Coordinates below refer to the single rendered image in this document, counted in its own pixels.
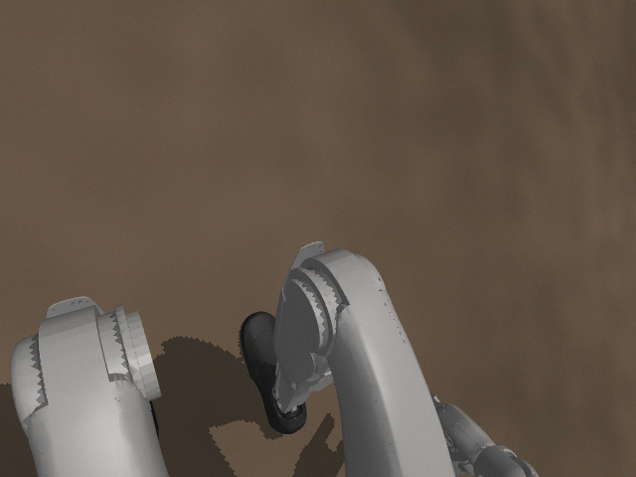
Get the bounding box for right robot hand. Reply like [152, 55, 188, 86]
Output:
[431, 394, 496, 477]

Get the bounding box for right robot foot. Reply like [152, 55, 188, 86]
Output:
[240, 312, 307, 434]

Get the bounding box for right robot arm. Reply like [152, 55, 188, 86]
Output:
[473, 445, 539, 477]

